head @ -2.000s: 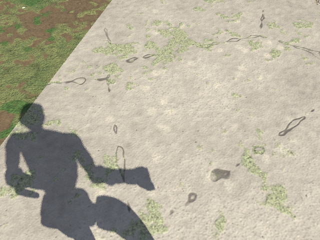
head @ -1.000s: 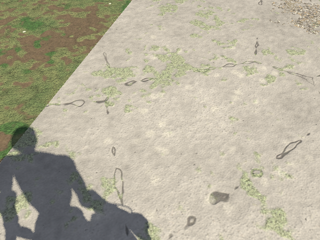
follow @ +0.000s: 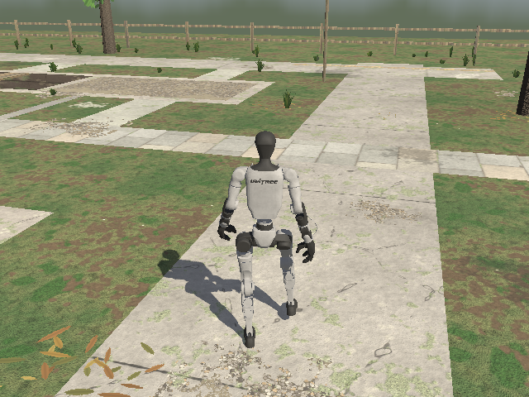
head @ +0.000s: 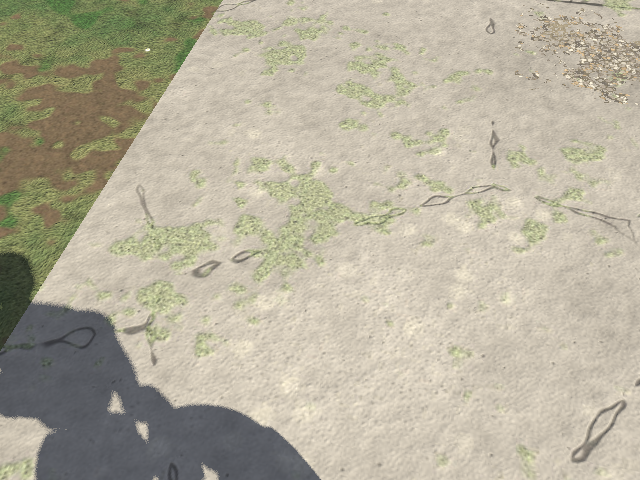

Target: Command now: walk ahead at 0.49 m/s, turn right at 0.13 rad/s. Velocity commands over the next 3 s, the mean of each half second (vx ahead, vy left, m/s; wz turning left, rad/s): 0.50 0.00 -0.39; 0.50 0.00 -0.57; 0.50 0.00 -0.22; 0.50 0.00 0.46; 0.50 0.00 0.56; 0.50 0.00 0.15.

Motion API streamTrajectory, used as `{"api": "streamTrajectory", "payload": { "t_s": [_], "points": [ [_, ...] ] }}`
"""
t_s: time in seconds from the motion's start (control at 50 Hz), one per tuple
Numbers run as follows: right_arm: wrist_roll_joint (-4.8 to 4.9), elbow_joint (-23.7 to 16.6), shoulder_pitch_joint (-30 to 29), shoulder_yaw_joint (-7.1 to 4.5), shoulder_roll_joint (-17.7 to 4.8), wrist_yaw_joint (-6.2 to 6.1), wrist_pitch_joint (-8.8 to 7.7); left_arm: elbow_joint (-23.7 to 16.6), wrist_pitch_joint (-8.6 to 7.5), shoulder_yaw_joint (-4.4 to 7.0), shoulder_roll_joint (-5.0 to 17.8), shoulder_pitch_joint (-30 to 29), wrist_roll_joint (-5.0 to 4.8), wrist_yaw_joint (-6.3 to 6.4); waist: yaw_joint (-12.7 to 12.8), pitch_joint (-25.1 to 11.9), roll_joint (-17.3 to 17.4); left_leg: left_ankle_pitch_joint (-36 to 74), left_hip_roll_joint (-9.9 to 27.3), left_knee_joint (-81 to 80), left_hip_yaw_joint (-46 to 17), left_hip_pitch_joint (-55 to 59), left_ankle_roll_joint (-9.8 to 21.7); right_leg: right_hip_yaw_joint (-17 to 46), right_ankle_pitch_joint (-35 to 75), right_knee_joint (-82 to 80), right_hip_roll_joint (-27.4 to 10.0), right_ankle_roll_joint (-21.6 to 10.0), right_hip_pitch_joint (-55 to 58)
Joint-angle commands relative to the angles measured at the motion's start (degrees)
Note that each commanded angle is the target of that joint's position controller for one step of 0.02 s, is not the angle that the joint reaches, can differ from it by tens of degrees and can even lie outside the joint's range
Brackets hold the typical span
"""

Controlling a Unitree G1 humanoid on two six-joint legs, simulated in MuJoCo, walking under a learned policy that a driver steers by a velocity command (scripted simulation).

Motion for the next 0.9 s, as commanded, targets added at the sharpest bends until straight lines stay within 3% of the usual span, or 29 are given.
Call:
{"api": "streamTrajectory", "payload": {
  "t_s": [0.02, 0.1, 0.14, 0.16, 0.18, 0.2, 0.22, 0.24, 0.26, 0.28, 0.3, 0.34, 0.4, 0.5, 0.6, 0.64, 0.66, 0.68, 0.7, 0.72, 0.74, 0.76, 0.78, 0.8, 0.84, 0.9],
  "points": [
    [0.47, -2.28, -0.06, -1.77, -9.87, -0.62, -0.59, -3.75, -0.48, -0.4, 1.77, -4.97, -0.55, -1.02, 0.11, 3.79, 4.49, 8.81, 15.57, -5.9, -5.16, -4.72, 8.23, -2.38, 5.11, -6.27, 2.03, -0.21, 4.32],
    [0.42, -1.01, 1.61, -2.27, -10.29, -0.85, 0.75, -6.74, -0.48, -0.37, 3.33, -8.26, -0.9, -2.69, 0.38, 4.03, 4.43, 14.33, 19.8, -0.95, -3.39, 6.2, 6.36, -1.68, -3.25, -9.09, 3.26, -3.6, 1.34],
    [0.27, -1.86, -0.42, -2.63, -11.4, -1.03, 1.53, -6.57, -0.41, 0.61, 5.51, -3.6, -0.74, -3.21, 3.65, 0.44, 6.09, 31.65, 19.64, 7.19, -1.02, 7.99, 4.68, -4.42, -8.04, -9.53, 6.27, -5.75, 9.13],
    [0.05, -2.48, -1.5, -2.49, -11.1, -1.21, 2.12, -4.52, -0.27, 1.95, 7.46, 4.25, -0.61, -3.2, 7.72, -4.16, 5.7, 40.47, 17.57, 17.59, 1.58, 6.34, 3.22, -6.37, -7.43, -10.75, 8.94, -7.22, 19.35],
    [-0.77, -3.92, -0.82, -1.81, -9.85, -1.68, 2.34, -2.03, -0.03, 3.79, 11.47, 14.23, -0.66, -2.8, 11.06, -10.31, 2.46, 35.18, 14.91, 32.72, 4.06, -3.05, 1.01, -0.38, -5.92, -10.11, 6.4, -9.65, 35.04],
    [-1.6, -5.99, 4.45, 0.46, -3.59, -0.8, 0.98, -1.41, 0.27, 5.45, 17.92, 20.06, -0.42, -2.61, 8.92, -17.67, -11.04, 8.68, 4.99, 55.88, 4.29, -28.62, -3.44, 28.82, -16.88, -14.2, -7.39, -19.96, 57.37],
    [-0.92, -5.32, 2.64, 0.47, -4.67, -0.12, -1.21, -1.57, 0.23, 4.02, 13.65, 20.36, -0.6, -2.7, 9.38, -20.93, -10.04, -19.87, 1.43, 64.22, -5.99, -38.55, -2.97, 44.43, -20.97, -23.91, -11.22, -21.44, 62.45],
    [1.2, -7.18, -2.46, -0.7, -9.17, 0.55, -2.83, -2.28, 0.0, 3.06, 10.78, 17.4, -0.19, -2.56, 9.54, -14.19, -7.92, -16.96, 4.94, 66.87, -8.99, -43.9, -1.27, 37.22, -20.07, -24.39, -9.62, -18.34, 57.79],
    [1.67, -8.18, -6.07, -0.63, -9.47, 0.42, -3.62, -3.77, -0.22, 2.65, 9.39, 12.91, 0.09, -2.42, 8.28, -9.16, -3.04, -11.9, 7.61, 64.07, -8.38, -43.24, -0.4, 29.46, -14.58, -24.74, -7.37, -16.76, 49.73],
    [0.72, -8.35, -7.73, -0.94, -9.3, -0.01, -3.7, -4.78, -0.27, 2.22, 8.02, 9.46, 0.38, -2.45, 6.34, -5.41, 1.12, -8.58, 9.51, 59.1, -7.94, -40.66, -0.55, 23.84, -8.4, -25.88, -5.34, -15.97, 41.44],
    [0.02, -8.42, -7.49, -1.45, -9.55, -0.4, -3.11, -5.63, -0.45, 1.73, 6.61, 7.41, 0.85, -2.35, 4.25, -4.39, 0.5, -6.54, 11.18, 54.88, -8.36, -36.15, -0.82, 20.3, -3.7, -27.13, -3.67, -15.17, 35.91],
    [-0.64, -8.85, -6.97, -1.55, -8.02, -0.63, -1.66, -6.3, -0.44, 1.74, 6.74, 6.99, 0.57, -2.01, 2.68, -3.46, -0.62, -5.22, 11.21, 50.03, -7.86, -32.59, -2.4, 17.38, -0.01, -29.07, -1.8, -15.55, 30.65],
    [-1.25, -11.24, -12.24, -1.54, -6.97, -1.1, -0.68, -5.87, -0.45, 2.51, 9.3, 10.52, -0.07, -0.65, 3.62, -1.04, -0.5, 2.36, 9.93, 39.51, -6.91, -34.83, -5.3, 14.44, 1.7, -30.48, -0.51, -15.68, 27.94],
    [-0.47, -14.9, -22.32, -0.87, -5.31, -0.39, -1.28, -5.02, 0.28, 2.75, 9.69, 14.63, -0.41, 0.49, 7.09, 0.69, -2.8, 17.37, 6.04, 20.91, -6.31, -29.29, -5.83, 12.56, -5.91, -29.84, 2.56, -11.77, 25.02],
    [0.15, -17.17, -24.88, -1.39, -8.11, 0.65, -2.32, -4.28, 1.22, 2.99, 9.36, 16.71, -0.76, 1.09, 7.01, 0.64, -3.35, 13.53, 5.34, 14.71, -8.83, -27.13, -4.62, 19.07, -6.43, -23.36, -0.38, -10.75, 32.49],
    [0.27, -16.53, -21.24, -1.94, -9.55, 0.78, -2.97, -4.97, 1.79, 3.16, 9.43, 15.85, -0.45, 1.33, 4.9, -0.54, -4.91, 8.44, 4.95, 13.5, -7.99, -22.14, -3.14, 21.24, -2.6, -19.27, -0.67, -10.11, 34.02],
    [-0.07, -15.1, -15.76, -2.73, -10.93, 0.5, -3.26, -5.71, 1.96, 2.71, 8.18, 15.04, -0.34, 1.24, 2.18, -3.58, -4.67, 8.25, 5.04, 11.53, -7.17, -14.09, -1.56, 20.34, 0.81, -14.15, 1.93, -8.82, 33.12],
    [-1.0, -14.0, -7.47, -3.55, -13.36, 0.14, -3.48, -7.0, 1.85, 1.62, 5.5, 14.1, 0.25, 0.88, -1.69, -11.0, -1.81, 6.96, 11.57, 13.87, -12.3, 0.21, 1.68, 16.97, -1.65, -1.38, 5.3, -7.02, 27.42],
    [-1.59, -12.85, 0.47, -5.0, -18.23, -0.29, -2.66, -8.1, 1.28, 0.59, 1.96, 20.81, -0.81, 0.71, -0.81, -19.97, 12.4, -1.39, 24.57, 12.74, -33.35, 22.76, 9.96, 8.73, -18.83, 18.15, 13.71, -2.26, 7.62],
    [-0.19, -12.2, 0.9, -4.35, -15.28, 0.22, -1.98, -8.6, 0.94, 0.44, 4.31, 23.11, -1.44, 0.78, 0.08, -20.52, 20.29, -11.6, 29.38, 7.39, -47.69, 25.04, 11.88, 8.01, -37.08, 28.25, 11.86, -1.75, -3.0],
    [0.2, -13.51, -2.29, -3.11, -10.52, 0.2, -1.72, -8.34, 1.15, 1.68, 9.31, 19.1, -1.75, 0.8, -0.67, -12.36, 12.7, -16.16, 27.24, 6.13, -41.14, 17.68, 9.35, 8.85, -32.83, 32.52, 8.44, -1.6, -6.24],
    [-0.08, -14.23, -5.53, -2.56, -8.84, 0.12, -1.28, -9.13, 1.55, 1.99, 9.96, 15.0, -1.36, 0.92, -0.3, -6.64, 7.64, -11.91, 24.88, 5.08, -32.6, 9.53, 7.26, 6.46, -28.22, 32.33, 6.17, -1.31, -5.42],
    [-0.43, -14.07, -8.08, -2.14, -7.68, 0.17, -1.02, -9.9, 1.68, 2.12, 9.25, 12.66, -0.69, 0.86, 0.81, -2.41, 5.98, -6.15, 22.49, 3.13, -26.75, 2.41, 6.66, 5.68, -24.73, 29.7, 4.43, -1.13, -3.89],
    [-0.91, -13.85, -9.28, -1.79, -6.8, 0.11, -1.06, -10.34, 1.98, 2.28, 8.21, 12.42, -0.57, 0.59, 2.2, -0.98, 7.45, -2.17, 20.88, 1.59, -22.41, -1.74, 6.13, 5.65, -22.42, 27.64, 2.64, -1.25, -1.63],
    [-0.9, -13.07, -9.7, -1.99, -7.06, 0.15, -1.41, -11.0, 2.71, 1.9, 5.61, 12.89, -1.06, 0.13, 3.14, -0.13, 8.67, 2.28, 19.16, -1.36, -15.96, -5.7, 6.49, 4.1, -20.17, 25.75, 1.22, -1.02, 0.66],
    [-0.63, -11.97, -9.0, -2.74, -9.12, 0.04, -1.91, -13.31, 3.13, 1.62, 4.62, 10.21, -0.74, 0.02, 3.2, 0.41, 6.62, 9.94, 19.7, -3.27, -9.98, -5.29, 7.96, 3.89, -14.83, 20.95, 0.36, -0.09, -2.2]
  ]
}}
Next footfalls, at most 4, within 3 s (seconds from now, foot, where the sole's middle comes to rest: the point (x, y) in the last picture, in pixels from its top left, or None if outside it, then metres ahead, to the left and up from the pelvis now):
0.18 right None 0.29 -0.15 -0.78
0.68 left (321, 429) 0.61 -0.01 -0.78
1.20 right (478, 372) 0.72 -0.38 -0.78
1.74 left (438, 245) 1.11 -0.36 -0.78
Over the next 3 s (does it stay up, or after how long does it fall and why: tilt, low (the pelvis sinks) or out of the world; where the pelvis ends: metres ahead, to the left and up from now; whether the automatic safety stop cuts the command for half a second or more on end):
stays up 1.57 -0.48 0.00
